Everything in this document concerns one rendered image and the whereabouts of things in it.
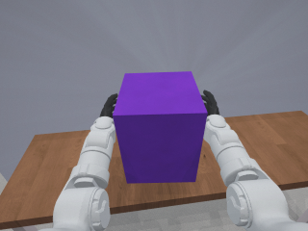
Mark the left robot forearm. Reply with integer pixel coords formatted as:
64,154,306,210
53,116,116,225

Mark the carton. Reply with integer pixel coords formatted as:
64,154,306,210
113,71,208,184

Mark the table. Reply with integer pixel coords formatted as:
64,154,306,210
0,111,308,231

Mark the right robot forearm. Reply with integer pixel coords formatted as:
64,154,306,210
203,115,289,215

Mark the robot right upper arm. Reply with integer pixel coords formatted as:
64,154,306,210
226,179,308,231

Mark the robot left hand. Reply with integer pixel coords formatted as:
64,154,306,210
100,93,118,118

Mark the robot left upper arm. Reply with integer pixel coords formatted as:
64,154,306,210
38,187,111,231

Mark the robot right hand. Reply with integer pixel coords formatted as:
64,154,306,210
201,90,220,116

